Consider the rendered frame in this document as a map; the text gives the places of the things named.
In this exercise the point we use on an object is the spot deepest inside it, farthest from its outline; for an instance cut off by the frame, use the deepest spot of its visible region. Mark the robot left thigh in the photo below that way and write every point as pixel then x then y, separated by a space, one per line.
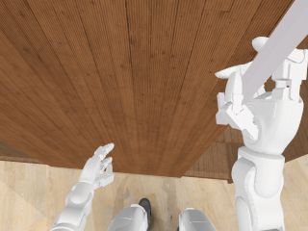
pixel 129 219

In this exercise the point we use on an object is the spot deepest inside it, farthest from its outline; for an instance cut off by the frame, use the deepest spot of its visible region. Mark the right robot hand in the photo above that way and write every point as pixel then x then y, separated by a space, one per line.
pixel 277 113

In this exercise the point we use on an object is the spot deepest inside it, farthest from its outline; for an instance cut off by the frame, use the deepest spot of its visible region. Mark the left robot hand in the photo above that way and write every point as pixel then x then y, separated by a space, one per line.
pixel 93 170

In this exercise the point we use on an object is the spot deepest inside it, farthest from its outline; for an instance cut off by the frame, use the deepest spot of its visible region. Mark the robot left forearm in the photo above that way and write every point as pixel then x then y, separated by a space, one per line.
pixel 78 203

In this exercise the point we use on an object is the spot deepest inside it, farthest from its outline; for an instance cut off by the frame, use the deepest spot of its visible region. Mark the handle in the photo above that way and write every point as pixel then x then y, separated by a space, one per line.
pixel 288 34

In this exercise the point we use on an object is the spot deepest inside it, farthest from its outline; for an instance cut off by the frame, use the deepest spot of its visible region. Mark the robot right forearm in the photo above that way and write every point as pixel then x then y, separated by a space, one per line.
pixel 259 180

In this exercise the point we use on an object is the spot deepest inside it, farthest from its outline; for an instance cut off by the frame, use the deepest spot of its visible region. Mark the wardrobe door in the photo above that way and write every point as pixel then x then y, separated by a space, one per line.
pixel 10 151
pixel 79 74

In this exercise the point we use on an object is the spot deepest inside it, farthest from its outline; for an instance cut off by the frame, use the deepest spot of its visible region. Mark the robot left foot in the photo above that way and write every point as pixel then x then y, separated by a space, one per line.
pixel 145 203

